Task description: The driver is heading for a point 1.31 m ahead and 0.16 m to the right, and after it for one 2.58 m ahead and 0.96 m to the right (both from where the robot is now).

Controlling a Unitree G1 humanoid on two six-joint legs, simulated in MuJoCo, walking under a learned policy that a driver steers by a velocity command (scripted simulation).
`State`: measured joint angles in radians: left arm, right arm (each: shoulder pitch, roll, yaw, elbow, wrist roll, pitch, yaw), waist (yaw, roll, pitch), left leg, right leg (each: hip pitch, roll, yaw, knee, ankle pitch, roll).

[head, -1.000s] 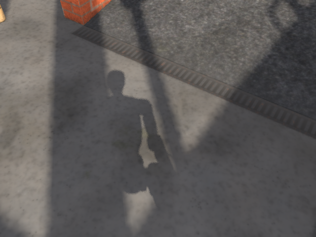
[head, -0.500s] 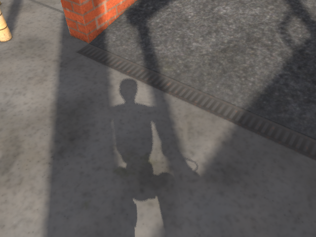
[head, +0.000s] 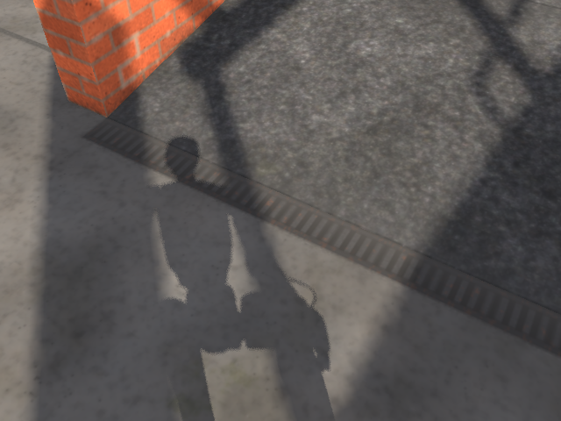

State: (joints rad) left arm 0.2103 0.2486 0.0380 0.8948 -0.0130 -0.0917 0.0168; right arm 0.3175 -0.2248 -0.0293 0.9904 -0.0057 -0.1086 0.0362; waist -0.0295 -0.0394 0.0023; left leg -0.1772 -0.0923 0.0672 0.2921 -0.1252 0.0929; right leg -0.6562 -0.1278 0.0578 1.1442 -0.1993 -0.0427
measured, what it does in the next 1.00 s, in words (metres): walks ahead: right foot, then left foot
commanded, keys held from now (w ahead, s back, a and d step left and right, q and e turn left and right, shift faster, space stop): w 1.00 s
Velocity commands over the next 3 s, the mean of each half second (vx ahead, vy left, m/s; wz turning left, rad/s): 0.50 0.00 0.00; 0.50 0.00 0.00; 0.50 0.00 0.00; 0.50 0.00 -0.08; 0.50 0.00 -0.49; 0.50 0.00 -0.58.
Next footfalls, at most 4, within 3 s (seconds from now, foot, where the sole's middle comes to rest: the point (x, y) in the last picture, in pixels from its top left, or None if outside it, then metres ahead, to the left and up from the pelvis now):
0.30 right None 0.34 -0.17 -0.78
0.88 left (255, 366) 0.66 0.07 -0.78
1.44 right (334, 263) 0.97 -0.16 -0.78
2.00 left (249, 190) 1.27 0.09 -0.78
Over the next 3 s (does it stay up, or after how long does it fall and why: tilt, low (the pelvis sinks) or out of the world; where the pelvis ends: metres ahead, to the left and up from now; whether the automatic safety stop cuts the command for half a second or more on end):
stays up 1.60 -0.18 0.04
